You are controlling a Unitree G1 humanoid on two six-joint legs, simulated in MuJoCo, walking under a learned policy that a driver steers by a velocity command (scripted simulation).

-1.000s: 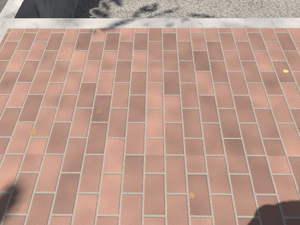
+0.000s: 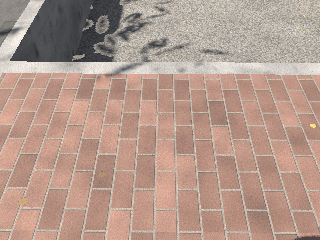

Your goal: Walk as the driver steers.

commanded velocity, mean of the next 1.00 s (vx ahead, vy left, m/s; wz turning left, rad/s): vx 0.00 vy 0.00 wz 0.00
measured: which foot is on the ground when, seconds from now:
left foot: down 0.00-1.00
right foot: down 0.00-1.00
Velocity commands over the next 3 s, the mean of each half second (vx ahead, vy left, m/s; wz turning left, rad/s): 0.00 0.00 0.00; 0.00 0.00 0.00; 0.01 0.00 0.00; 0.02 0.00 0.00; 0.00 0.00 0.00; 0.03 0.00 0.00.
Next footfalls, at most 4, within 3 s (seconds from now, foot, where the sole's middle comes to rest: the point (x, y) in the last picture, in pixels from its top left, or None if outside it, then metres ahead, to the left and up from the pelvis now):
none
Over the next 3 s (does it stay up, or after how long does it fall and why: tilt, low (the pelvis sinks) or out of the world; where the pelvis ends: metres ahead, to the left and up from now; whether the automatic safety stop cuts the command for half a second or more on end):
stays up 0.05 -0.04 0.00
